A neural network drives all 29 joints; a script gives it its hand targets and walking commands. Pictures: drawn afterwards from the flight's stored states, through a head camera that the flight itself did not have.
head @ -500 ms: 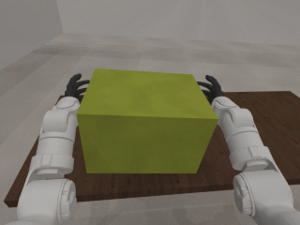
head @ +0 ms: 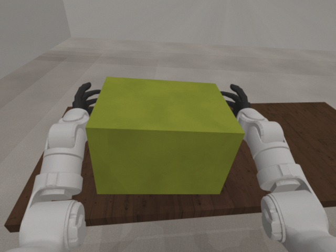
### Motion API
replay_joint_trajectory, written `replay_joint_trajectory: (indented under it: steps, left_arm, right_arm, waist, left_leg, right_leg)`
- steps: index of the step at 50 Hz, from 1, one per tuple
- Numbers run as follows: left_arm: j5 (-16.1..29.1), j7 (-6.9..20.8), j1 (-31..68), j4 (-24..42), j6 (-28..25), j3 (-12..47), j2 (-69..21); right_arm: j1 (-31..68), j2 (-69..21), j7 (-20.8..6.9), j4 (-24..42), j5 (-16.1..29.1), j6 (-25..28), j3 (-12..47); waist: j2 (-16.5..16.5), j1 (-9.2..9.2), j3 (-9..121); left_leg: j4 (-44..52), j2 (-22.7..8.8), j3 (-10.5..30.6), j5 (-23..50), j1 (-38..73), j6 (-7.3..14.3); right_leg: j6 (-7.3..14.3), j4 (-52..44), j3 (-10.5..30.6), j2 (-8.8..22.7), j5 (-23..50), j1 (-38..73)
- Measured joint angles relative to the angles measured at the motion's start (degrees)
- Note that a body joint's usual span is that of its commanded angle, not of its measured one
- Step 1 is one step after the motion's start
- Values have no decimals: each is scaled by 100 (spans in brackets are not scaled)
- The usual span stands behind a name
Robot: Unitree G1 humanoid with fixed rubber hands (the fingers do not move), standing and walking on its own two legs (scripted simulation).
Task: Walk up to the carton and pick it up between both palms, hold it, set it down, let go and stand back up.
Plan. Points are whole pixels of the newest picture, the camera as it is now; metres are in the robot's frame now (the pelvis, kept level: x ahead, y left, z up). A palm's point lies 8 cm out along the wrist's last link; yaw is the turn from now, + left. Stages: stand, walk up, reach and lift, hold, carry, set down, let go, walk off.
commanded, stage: hold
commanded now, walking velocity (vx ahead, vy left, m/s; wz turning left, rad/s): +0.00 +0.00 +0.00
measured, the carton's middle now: (161, 133) +0.37 +0.02 +0.16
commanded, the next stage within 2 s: set down in 0.16 s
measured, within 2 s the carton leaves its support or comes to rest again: neither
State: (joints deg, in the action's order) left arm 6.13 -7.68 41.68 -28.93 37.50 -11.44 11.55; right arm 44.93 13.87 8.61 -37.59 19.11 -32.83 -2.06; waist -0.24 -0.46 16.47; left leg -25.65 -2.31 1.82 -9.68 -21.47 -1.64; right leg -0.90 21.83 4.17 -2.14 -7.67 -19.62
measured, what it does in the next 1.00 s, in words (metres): stands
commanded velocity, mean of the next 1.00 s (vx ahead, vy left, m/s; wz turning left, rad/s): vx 0.00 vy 0.00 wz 0.00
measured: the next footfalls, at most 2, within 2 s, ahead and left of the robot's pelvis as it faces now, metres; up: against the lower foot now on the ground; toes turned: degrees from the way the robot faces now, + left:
none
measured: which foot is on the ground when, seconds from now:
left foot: down 0.00-1.00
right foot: down 0.00-1.00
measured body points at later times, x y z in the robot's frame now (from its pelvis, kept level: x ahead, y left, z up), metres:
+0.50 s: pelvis +0.01 +0.00 +0.00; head -0.05 +0.00 +0.45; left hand +0.41 +0.20 +0.20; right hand +0.42 -0.18 +0.20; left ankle +0.03 +0.13 -0.74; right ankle +0.03 -0.13 -0.74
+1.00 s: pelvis +0.04 -0.01 +0.00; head +0.02 +0.00 +0.45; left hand +0.45 +0.20 +0.16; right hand +0.46 -0.18 +0.17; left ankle +0.03 +0.13 -0.74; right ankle +0.03 -0.13 -0.74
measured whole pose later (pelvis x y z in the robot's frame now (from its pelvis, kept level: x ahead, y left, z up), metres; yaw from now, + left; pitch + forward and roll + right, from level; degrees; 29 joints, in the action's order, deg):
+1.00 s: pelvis +0.04 -0.01 +0.00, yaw +0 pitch +8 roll -1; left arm 3.0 -5.3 38.9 -32.7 22.3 -13.1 10.2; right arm 45.3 15.2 7.3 -45.2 18.7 -15.8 5.8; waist -0.1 -0.4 12.1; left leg -22.6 -2.3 1.9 -11.4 -19.1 -2.2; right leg -0.2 20.6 4.2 -2.1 -10.4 -18.0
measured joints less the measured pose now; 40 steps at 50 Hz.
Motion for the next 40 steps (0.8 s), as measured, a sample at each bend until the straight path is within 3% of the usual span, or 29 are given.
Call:
replay_joint_trajectory:
  steps: [15, 26, 32, 40]
  left_arm:
    - [-1, 43, 41, -174, -257, -124, -58]
    - [-286, 391, 256, -880, -1077, -605, -157]
    - [-312, 414, 250, -868, -1312, -532, -157]
    - [-313, 244, 101, -571, -1432, -175, -132]
  right_arm:
    - [7, -54, -15, 1, -117, 105, -104]
    - [57, -378, -304, -689, -587, 1029, -543]
    - [59, -168, -313, -756, -530, 1372, -64]
    - [57, 150, -206, -757, -151, 1689, 545]
  waist:
    - [0, -1, 0]
    - [0, 0, -59]
    - [0, 2, -363]
    - [18, 2, -438]
  left_leg:
    - [8, 1, 2, -1, 4, 0]
    - [173, 1, 1, -1, 81, -27]
    - [275, 1, 0, -4, 144, -47]
    - [302, 1, 1, -95, 175, -60]
  right_leg:
    - [1, 0, 0, 0, -7, 1]
    - [41, 0, 0, 1, -91, 1]
    - [57, -1, -1, 3, -151, 17]
    - [65, -36, -1, 6, -244, 54]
